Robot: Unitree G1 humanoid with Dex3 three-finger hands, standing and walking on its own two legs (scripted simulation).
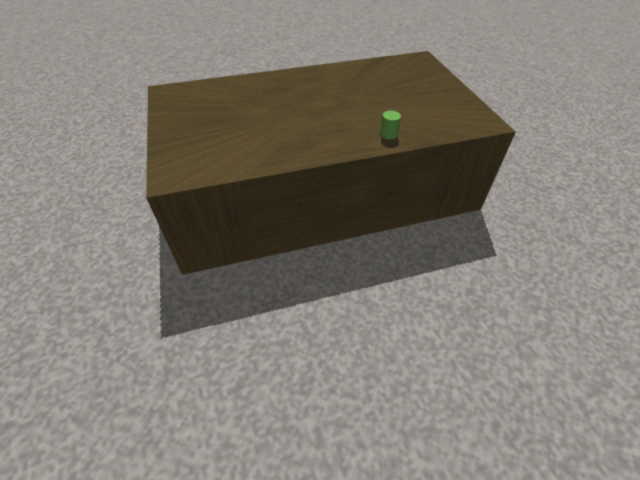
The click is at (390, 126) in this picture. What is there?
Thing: squat round
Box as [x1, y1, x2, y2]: [380, 111, 400, 138]
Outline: 386,111 383,113 380,134 385,138 394,138 397,135 400,114 395,111
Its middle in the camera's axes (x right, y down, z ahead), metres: +0.25 -0.42 +1.42
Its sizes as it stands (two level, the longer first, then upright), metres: 0.066 0.066 0.080
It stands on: a support 0.42 m high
